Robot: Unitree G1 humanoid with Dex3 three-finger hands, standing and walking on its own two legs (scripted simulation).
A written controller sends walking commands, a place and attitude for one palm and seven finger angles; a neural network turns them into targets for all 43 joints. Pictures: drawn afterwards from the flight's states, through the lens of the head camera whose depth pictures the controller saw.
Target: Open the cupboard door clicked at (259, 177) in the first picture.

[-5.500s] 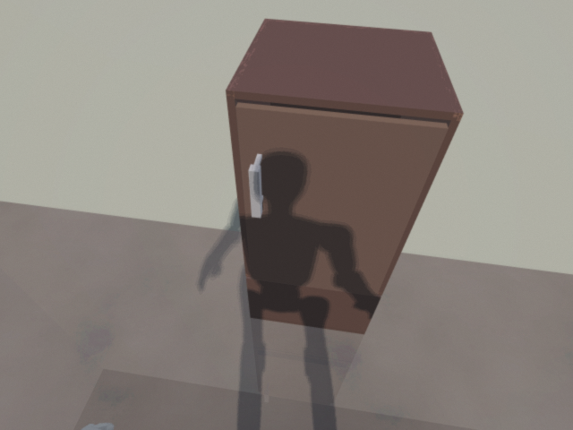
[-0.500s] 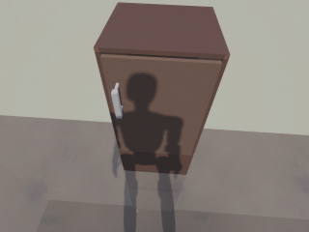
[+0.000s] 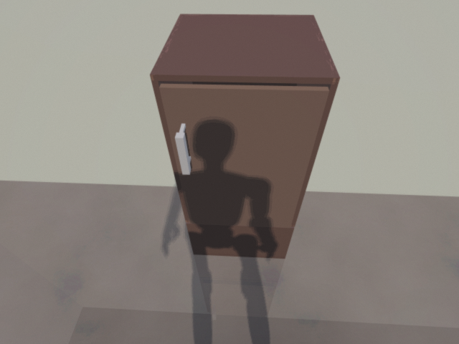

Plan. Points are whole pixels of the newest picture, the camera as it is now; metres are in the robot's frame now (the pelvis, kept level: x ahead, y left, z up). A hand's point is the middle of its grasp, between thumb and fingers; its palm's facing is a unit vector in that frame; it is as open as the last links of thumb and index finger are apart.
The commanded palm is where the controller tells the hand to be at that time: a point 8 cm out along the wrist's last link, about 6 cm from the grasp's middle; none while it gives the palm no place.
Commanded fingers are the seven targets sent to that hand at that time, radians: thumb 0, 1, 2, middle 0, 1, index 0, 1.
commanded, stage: come to a stop and stand still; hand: left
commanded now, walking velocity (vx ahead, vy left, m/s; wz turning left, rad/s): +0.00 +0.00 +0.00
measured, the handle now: (184, 149) +0.59 +0.16 -0.03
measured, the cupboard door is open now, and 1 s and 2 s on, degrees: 0 0 0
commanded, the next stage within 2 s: look again from close up in 0.80 s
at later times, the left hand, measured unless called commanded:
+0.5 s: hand out of the picture +0.06 +0.16 -0.17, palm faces -0.01 -0.98 -0.21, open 7.3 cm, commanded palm none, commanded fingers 0.00 0.90 0.90 -0.20 -0.30 -0.20 -0.30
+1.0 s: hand out of the picture +0.08 +0.16 -0.17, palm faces +0.01 -0.97 -0.23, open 7.4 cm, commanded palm none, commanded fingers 0.00 0.90 0.90 -0.20 -0.30 -0.20 -0.30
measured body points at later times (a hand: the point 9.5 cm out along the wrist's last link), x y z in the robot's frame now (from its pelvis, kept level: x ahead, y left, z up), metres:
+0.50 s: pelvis +0.04 -0.02 +0.00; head +0.05 -0.03 +0.45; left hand +0.07 +0.21 -0.15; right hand +0.06 -0.25 -0.16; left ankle +0.02 +0.09 -0.74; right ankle +0.03 -0.13 -0.74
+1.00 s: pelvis +0.05 -0.03 +0.00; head +0.07 -0.03 +0.45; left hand +0.08 +0.21 -0.15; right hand +0.08 -0.27 -0.15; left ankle +0.02 +0.09 -0.74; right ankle +0.03 -0.13 -0.74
